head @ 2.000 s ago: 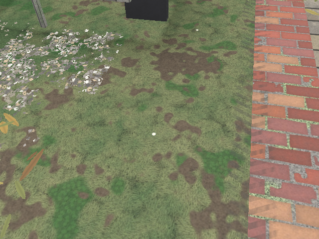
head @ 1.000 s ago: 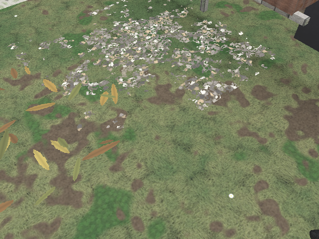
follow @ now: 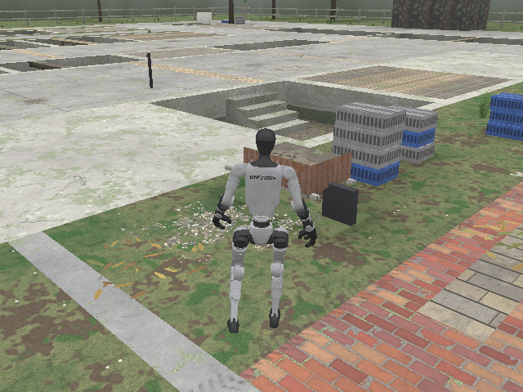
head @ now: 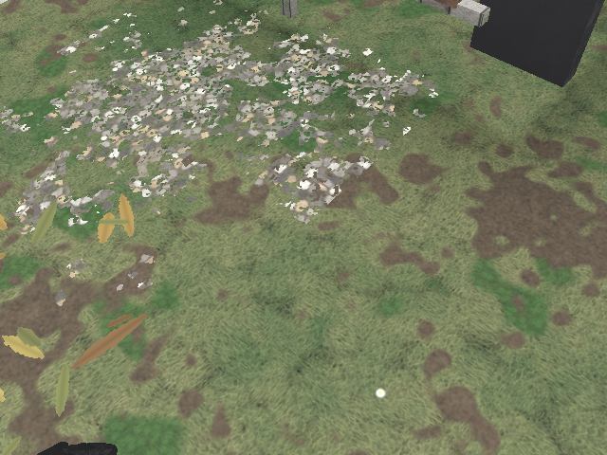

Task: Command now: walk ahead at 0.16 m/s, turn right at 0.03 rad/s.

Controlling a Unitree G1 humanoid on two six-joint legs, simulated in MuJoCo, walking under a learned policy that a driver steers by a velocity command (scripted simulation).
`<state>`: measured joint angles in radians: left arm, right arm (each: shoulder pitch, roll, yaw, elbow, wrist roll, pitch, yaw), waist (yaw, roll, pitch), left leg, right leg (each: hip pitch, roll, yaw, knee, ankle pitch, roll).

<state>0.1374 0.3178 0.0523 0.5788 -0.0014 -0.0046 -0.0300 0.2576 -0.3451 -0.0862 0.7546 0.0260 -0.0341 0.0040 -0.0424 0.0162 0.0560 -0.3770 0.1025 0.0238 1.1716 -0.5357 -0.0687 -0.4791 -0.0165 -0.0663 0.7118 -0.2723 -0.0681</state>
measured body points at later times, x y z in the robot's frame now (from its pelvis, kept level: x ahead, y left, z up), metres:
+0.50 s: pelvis +0.11 -0.01 +0.01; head +0.15 +0.01 +0.46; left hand +0.17 +0.30 -0.09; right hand +0.35 -0.21 -0.08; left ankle +0.11 +0.11 -0.70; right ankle +0.06 -0.09 -0.72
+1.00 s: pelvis +0.19 -0.01 +0.02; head +0.21 +0.01 +0.46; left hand +0.08 +0.30 -0.07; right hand +0.54 -0.06 -0.05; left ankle +0.09 +0.08 -0.67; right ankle +0.30 -0.07 -0.72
